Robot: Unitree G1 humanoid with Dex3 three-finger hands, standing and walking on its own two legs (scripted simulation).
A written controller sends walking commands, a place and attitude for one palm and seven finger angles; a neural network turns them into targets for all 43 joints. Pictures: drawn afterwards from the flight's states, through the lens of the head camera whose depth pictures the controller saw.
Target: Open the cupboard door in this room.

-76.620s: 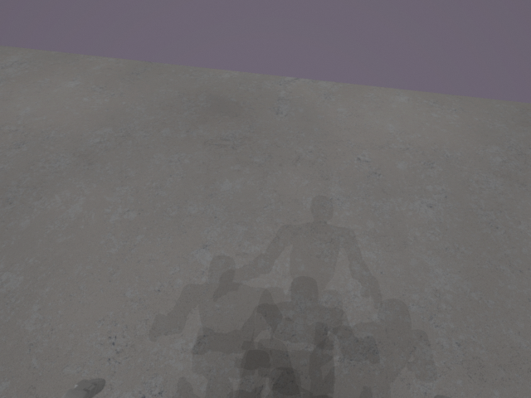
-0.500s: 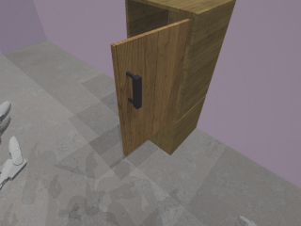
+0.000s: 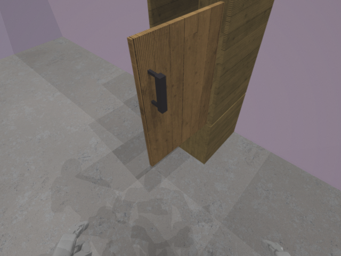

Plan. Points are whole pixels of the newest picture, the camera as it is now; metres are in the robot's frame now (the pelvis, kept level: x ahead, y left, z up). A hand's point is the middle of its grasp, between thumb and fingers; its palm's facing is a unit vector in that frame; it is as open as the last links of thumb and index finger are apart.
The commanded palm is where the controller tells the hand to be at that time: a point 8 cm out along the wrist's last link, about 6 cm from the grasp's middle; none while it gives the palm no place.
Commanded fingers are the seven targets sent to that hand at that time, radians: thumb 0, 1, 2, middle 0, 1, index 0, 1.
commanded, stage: let the arm hang, fingers relaxed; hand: left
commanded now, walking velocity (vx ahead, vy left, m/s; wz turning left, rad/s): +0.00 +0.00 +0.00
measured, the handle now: (156, 91) +0.56 +0.07 +0.08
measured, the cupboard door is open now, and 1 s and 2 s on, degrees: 86 86 86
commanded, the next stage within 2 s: look to check the result in 0.90 s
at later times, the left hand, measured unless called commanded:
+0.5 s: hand out of the picture -0.06 +0.19 -0.15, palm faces +0.03 -0.97 -0.23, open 7.4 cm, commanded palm none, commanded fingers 0.00 0.90 0.90 -0.20 -0.30 -0.20 -0.30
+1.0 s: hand out of the picture -0.01 +0.16 -0.16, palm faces +0.03 -0.98 -0.18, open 7.4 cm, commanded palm none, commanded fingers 0.00 0.90 0.90 -0.20 -0.30 -0.20 -0.30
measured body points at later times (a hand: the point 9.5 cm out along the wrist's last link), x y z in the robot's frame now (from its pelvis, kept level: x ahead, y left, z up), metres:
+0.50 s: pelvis +0.00 +0.01 +0.02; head +0.02 -0.01 +0.46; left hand -0.06 +0.24 -0.14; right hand -0.02 -0.20 -0.16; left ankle +0.05 +0.11 -0.73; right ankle -0.02 -0.11 -0.73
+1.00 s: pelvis +0.01 +0.00 +0.02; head +0.02 -0.01 +0.46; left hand -0.01 +0.21 -0.14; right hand -0.02 -0.21 -0.15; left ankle +0.05 +0.11 -0.73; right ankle -0.02 -0.11 -0.73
